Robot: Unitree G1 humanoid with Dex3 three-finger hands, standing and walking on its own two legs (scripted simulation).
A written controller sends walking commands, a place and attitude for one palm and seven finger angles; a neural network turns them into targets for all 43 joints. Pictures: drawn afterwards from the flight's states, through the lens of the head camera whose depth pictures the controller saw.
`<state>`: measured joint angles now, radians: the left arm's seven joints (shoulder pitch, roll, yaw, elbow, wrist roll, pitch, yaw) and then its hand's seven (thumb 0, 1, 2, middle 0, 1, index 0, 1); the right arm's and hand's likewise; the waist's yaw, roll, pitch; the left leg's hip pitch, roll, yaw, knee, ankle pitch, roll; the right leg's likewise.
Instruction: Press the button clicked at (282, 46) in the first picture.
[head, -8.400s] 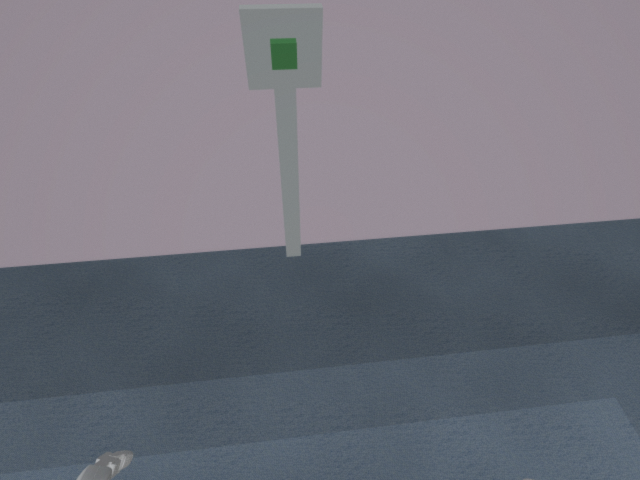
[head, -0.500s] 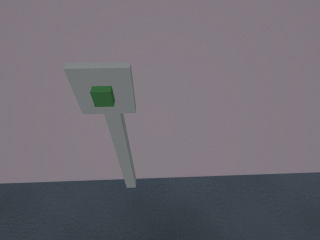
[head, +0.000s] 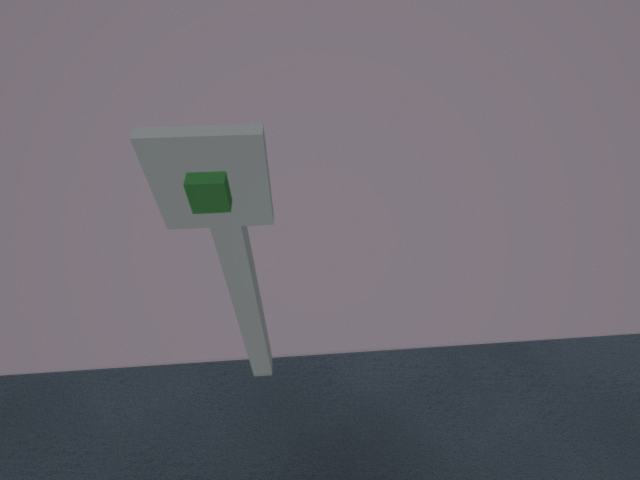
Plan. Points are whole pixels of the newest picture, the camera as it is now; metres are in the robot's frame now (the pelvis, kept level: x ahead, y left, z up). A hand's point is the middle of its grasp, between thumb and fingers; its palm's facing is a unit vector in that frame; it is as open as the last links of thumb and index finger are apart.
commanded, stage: come to a stop and stand still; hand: left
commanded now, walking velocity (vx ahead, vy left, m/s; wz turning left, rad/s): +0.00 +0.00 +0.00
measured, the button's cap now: (209, 191) +0.52 +0.21 +0.06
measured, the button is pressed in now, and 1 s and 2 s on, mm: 0 0 0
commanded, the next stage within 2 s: look again from close up in 0.26 s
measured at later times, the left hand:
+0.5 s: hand out of the picture +0.01 +0.20 -0.18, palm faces +0.02 -0.97 -0.24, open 7.4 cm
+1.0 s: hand out of the picture +0.04 +0.19 -0.16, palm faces +0.12 -0.97 -0.23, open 7.2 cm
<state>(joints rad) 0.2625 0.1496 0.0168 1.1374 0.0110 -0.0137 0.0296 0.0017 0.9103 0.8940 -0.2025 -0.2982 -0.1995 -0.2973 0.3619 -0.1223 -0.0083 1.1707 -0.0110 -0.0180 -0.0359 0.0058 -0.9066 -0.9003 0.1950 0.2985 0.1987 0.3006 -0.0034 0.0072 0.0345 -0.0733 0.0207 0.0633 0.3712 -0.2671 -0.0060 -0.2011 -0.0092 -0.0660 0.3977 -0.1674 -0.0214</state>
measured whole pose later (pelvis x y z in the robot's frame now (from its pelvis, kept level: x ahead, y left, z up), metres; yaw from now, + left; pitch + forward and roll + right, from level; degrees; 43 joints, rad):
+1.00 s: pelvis +0.01 +0.01 -0.01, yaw +0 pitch +0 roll +0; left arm 0.38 0.15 0.01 0.80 -0.05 0.07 0.06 0.02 0.94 0.89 -0.21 -0.30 -0.21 -0.30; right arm 0.36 -0.15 0.03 1.04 0.01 -0.07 -0.04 0.01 -0.91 -0.90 0.20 0.30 0.20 0.30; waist 0.01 0.01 0.05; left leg -0.12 0.01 0.07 0.46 -0.33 0.00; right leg -0.26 -0.02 -0.06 0.50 -0.23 -0.01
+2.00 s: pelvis -0.01 +0.01 -0.07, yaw +3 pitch +12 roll -2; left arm 0.49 0.20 0.15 -0.16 -0.23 -0.39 -0.15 0.01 0.90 0.90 -1.28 -1.47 -1.27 -1.47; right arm 0.28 -0.27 -0.01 0.54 0.02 -0.21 -0.05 0.02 -0.90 -0.90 0.20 0.30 0.20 0.30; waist 0.00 0.03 -0.10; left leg -0.69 0.02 0.00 1.02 -0.55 0.02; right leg -0.76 -0.05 -0.11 0.96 -0.41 -0.01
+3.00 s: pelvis +0.00 +0.01 -0.03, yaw +3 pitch +5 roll -1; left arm 0.29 0.23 0.23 -0.05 -0.26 -0.21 -0.22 0.01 0.90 0.90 -1.30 -1.50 -1.30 -1.50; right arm 0.26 -0.25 0.04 0.57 0.03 -0.24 -0.05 0.02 -0.90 -0.90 0.20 0.30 0.20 0.30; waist 0.03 0.04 -0.07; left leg -0.40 0.01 0.01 0.76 -0.45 0.01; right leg -0.48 -0.04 -0.11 0.72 -0.33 -0.01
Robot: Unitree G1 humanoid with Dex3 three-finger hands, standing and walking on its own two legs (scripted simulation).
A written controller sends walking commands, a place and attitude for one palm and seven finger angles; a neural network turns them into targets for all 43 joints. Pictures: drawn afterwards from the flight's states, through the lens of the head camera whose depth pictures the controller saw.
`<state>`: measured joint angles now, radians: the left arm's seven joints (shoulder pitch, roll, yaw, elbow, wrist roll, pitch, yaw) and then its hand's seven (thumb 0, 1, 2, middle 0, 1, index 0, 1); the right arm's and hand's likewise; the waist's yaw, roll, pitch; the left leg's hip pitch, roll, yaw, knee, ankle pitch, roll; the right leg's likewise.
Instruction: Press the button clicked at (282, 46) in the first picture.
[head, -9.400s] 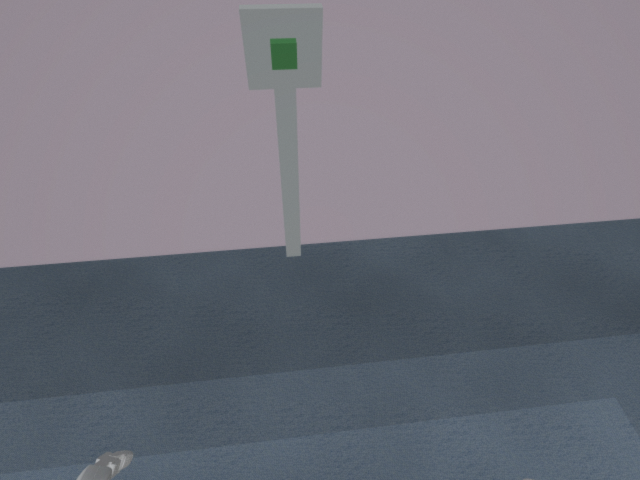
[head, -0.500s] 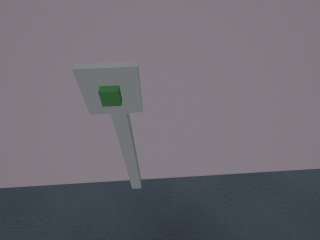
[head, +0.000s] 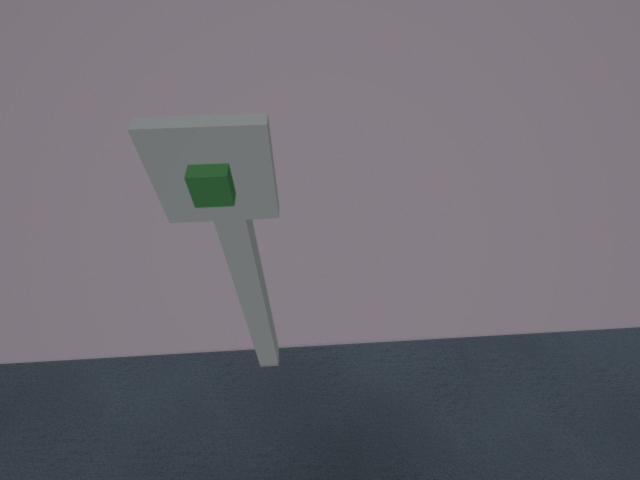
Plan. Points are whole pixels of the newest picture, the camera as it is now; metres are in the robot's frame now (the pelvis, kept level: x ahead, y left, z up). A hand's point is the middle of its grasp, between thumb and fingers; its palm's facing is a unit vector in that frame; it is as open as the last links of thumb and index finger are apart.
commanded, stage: raise the hand and make a fist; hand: left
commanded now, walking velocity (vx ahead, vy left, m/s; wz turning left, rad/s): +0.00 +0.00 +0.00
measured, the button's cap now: (211, 184) +0.51 +0.21 +0.07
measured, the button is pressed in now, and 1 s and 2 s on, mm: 0 0 0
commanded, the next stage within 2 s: aim a knuckle at the button in 1.94 s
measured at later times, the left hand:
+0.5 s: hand out of the picture +0.12 +0.20 -0.04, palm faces +0.30 -0.95 -0.07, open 4.4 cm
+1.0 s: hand (155, 423) +0.18 +0.20 +0.01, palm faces +0.13 -0.99 -0.08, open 3.1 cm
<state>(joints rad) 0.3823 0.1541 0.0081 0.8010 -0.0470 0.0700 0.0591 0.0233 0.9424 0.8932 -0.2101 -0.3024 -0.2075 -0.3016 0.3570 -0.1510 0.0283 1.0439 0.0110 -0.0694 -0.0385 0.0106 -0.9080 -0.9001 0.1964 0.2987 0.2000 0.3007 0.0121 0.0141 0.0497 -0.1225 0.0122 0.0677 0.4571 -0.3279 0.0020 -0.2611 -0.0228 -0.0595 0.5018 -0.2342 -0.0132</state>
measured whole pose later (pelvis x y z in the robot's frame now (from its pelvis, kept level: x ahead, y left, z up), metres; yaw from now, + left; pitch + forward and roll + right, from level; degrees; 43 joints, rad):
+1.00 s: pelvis -0.02 +0.01 -0.06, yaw +3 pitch +12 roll -2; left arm 0.49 0.20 0.15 -0.16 -0.23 -0.39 -0.15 0.01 0.90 0.90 -1.28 -1.47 -1.27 -1.47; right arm 0.28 -0.27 -0.01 0.54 0.02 -0.21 -0.05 0.02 -0.90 -0.90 0.20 0.30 0.20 0.30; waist 0.00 0.03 -0.10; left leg -0.69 0.02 0.00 1.02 -0.55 0.02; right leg -0.76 -0.05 -0.11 0.96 -0.41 -0.01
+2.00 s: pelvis -0.01 +0.00 -0.02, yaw +3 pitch +5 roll -1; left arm 0.29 0.23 0.23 -0.05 -0.26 -0.21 -0.22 0.01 0.90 0.90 -1.30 -1.50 -1.30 -1.50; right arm 0.26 -0.25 0.04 0.57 0.03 -0.24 -0.05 0.02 -0.90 -0.90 0.20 0.30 0.20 0.30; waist 0.03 0.04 -0.07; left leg -0.40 0.01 0.01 0.76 -0.45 0.01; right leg -0.48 -0.04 -0.11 0.72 -0.33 -0.01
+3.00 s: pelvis -0.01 +0.01 -0.03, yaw +1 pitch +11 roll +0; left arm -0.40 0.23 0.24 0.64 -0.15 -0.31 -0.09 0.01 0.90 0.89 -1.30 -1.50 -1.30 -1.50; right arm 0.30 -0.24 0.02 0.63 0.01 -0.10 -0.02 0.01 -0.90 -0.90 0.20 0.30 0.20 0.30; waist -0.04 0.02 -0.07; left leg -0.52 0.01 0.05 0.78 -0.44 0.01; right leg -0.63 -0.04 -0.06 0.76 -0.32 -0.01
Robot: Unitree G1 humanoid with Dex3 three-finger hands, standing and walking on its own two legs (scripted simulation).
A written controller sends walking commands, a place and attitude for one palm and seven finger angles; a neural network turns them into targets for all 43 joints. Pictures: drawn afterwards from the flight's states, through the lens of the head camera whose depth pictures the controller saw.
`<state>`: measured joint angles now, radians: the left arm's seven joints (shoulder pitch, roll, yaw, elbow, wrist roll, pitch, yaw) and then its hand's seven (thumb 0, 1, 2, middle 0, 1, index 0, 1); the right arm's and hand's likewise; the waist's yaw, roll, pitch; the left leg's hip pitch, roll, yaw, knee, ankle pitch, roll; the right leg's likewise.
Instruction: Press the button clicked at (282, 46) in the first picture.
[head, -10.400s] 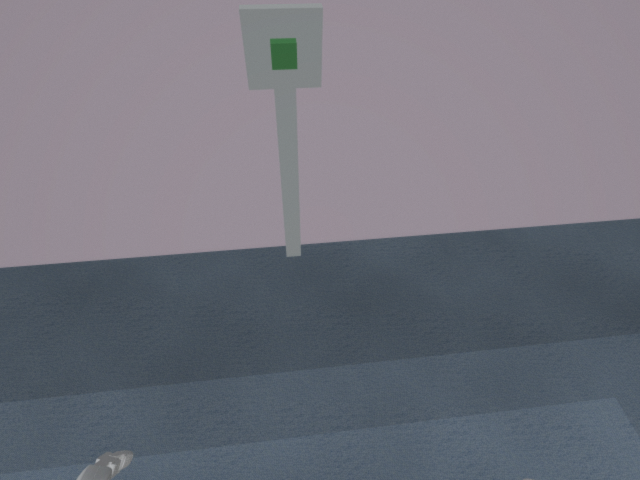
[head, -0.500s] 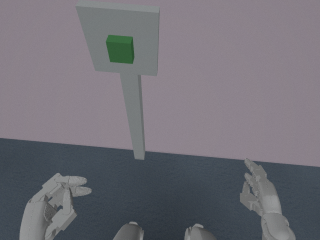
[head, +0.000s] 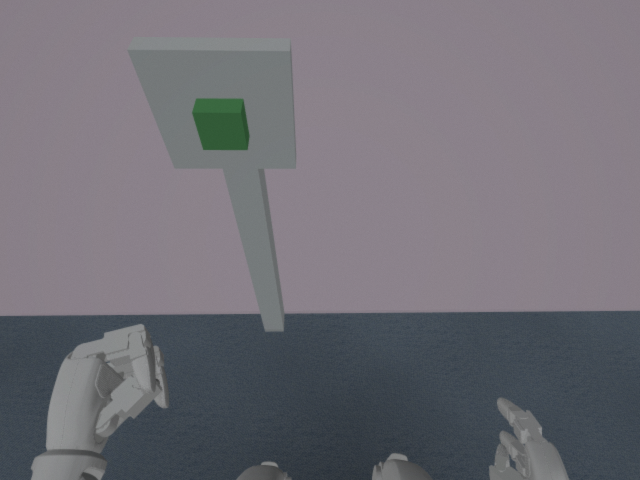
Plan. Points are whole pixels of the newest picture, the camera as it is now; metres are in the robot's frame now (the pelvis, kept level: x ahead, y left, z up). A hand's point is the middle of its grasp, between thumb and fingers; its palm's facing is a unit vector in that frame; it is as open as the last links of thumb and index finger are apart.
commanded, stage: raise the hand and make a fist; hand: left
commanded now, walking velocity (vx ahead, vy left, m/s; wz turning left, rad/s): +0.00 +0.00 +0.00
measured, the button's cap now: (223, 123) +0.54 +0.17 +0.13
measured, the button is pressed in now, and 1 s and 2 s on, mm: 0 0 0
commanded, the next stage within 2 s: aim a knuckle at the button in 0.94 s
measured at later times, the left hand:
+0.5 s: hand (125, 320) +0.25 +0.21 +0.11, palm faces +0.11 -0.99 -0.08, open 3.1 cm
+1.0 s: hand (131, 325) +0.25 +0.20 +0.12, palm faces +0.09 -0.99 -0.07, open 3.1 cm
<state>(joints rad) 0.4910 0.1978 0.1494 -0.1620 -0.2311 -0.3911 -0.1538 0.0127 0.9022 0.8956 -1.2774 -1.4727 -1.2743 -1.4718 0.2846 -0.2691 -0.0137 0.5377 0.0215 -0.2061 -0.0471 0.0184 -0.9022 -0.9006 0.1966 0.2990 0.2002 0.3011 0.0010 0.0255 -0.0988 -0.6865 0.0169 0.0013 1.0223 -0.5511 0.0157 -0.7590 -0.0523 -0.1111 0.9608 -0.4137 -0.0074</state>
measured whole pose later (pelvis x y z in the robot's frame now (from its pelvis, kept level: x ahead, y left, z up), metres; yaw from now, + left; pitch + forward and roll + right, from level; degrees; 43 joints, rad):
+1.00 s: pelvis +0.01 -0.01 +0.04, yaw +0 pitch +5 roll -1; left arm 0.29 0.23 0.23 -0.05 -0.26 -0.21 -0.22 0.01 0.90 0.90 -1.30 -1.50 -1.30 -1.50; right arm 0.26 -0.25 0.04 0.57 0.03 -0.24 -0.05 0.02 -0.90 -0.90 0.20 0.30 0.20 0.30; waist 0.03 0.04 -0.07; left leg -0.40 0.01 0.01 0.76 -0.45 0.01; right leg -0.48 -0.04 -0.11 0.72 -0.33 -0.01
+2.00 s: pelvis +0.01 +0.00 +0.03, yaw -2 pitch +11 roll +0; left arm -0.40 0.23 0.24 0.64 -0.15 -0.31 -0.09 0.01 0.90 0.89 -1.30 -1.50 -1.30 -1.50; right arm 0.30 -0.24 0.02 0.63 0.01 -0.10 -0.02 0.01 -0.90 -0.90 0.20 0.30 0.20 0.30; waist -0.04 0.02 -0.07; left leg -0.52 0.01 0.05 0.78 -0.44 0.01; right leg -0.63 -0.04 -0.06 0.76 -0.32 -0.01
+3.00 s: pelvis -0.01 +0.00 +0.02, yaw -3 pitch +14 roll +0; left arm -0.66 0.27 0.31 0.96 -0.09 -0.46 -0.04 0.01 0.90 0.90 -1.30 -1.50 -1.30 -1.50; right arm 0.32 -0.25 0.01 0.61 -0.01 0.00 0.00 0.01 -0.90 -0.90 0.20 0.30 0.20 0.30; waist -0.08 0.01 -0.08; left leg -0.66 0.02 0.06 0.86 -0.46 0.02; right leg -0.76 -0.03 -0.06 0.82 -0.32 -0.01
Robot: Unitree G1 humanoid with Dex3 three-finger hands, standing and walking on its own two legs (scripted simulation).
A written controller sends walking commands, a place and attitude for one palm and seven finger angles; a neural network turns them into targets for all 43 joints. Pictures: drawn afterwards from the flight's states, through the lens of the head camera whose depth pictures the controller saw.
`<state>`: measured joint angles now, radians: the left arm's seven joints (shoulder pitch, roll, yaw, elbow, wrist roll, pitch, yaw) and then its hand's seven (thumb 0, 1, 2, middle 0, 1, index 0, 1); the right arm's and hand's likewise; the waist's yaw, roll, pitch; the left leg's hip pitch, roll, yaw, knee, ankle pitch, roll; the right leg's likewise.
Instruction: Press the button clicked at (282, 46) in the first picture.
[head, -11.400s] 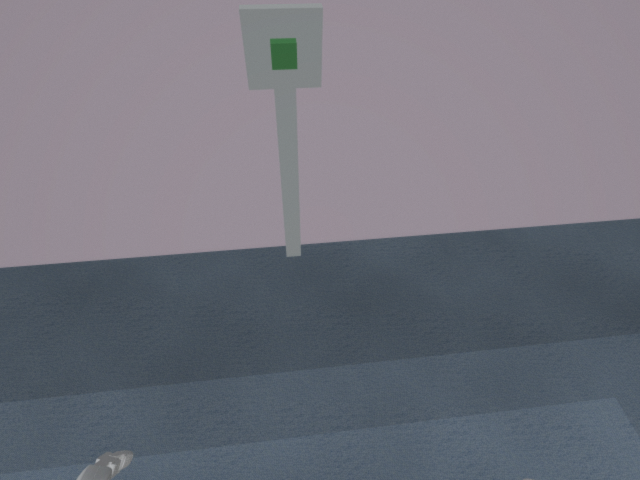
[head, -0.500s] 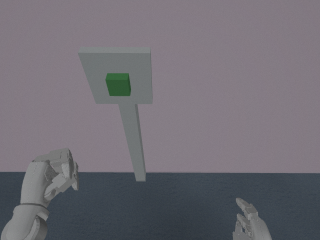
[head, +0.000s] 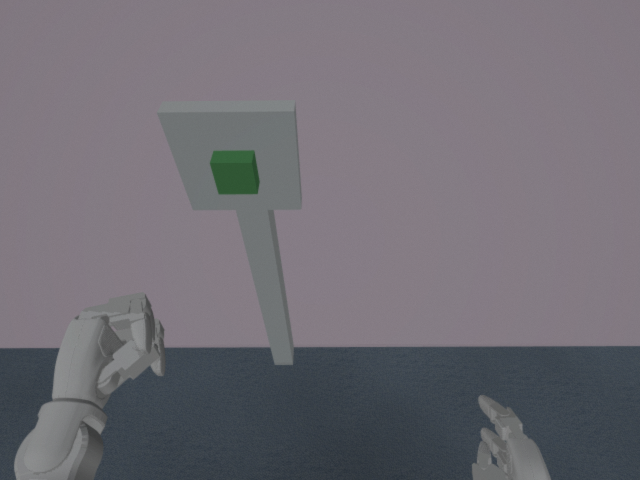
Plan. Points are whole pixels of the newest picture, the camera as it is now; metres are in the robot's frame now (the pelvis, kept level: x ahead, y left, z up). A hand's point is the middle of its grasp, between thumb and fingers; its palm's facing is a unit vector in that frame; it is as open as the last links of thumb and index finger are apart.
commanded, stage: aim a knuckle at the button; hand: left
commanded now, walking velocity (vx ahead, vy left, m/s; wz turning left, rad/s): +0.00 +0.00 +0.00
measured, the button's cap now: (236, 171) +0.53 +0.18 +0.09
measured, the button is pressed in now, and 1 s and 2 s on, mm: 0 0 0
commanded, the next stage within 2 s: none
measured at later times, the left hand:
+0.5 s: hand (187, 291) +0.31 +0.19 +0.08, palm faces +0.09 -1.00 -0.02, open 3.1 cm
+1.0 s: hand (227, 248) +0.40 +0.17 +0.06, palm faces +0.07 -1.00 -0.02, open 3.1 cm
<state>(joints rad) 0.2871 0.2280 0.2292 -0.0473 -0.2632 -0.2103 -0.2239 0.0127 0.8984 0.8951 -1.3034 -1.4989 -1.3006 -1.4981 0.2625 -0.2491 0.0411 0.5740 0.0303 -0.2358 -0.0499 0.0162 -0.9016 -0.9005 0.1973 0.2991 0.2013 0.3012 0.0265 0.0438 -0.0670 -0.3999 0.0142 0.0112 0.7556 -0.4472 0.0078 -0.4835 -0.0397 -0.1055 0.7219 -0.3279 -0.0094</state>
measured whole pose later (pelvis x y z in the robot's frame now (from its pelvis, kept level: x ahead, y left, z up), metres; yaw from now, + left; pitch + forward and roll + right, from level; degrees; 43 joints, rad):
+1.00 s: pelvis +0.00 +0.00 -0.01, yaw -2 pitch +11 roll +0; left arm -0.40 0.23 0.24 0.64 -0.15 -0.31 -0.09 0.01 0.90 0.89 -1.30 -1.50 -1.30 -1.50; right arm 0.30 -0.24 0.02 0.63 0.01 -0.10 -0.02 0.01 -0.90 -0.90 0.20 0.30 0.20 0.30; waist -0.04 0.02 -0.07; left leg -0.52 0.01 0.05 0.78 -0.44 0.01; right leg -0.63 -0.04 -0.06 0.76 -0.32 -0.01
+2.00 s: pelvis -0.02 +0.00 -0.02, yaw -3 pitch +14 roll +0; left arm -0.66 0.27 0.31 0.96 -0.09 -0.46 -0.04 0.01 0.90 0.90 -1.30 -1.50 -1.30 -1.50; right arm 0.32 -0.25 0.01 0.61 -0.01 0.00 0.00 0.01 -0.90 -0.90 0.20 0.30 0.20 0.30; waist -0.08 0.01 -0.08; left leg -0.66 0.02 0.06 0.86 -0.46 0.02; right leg -0.76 -0.03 -0.06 0.82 -0.32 -0.01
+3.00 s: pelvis -0.02 +0.00 -0.02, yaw -2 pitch +16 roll +0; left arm -0.80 0.31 0.34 1.10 -0.08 -0.45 -0.05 -0.03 0.89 0.91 -1.30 -1.50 -1.30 -1.50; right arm 0.37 -0.26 0.01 0.65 -0.02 0.02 0.00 0.01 -0.90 -0.90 0.20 0.30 0.20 0.30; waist -0.11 0.02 -0.08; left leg -0.70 0.03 0.05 0.87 -0.46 0.01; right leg -0.80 -0.03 -0.06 0.83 -0.32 -0.02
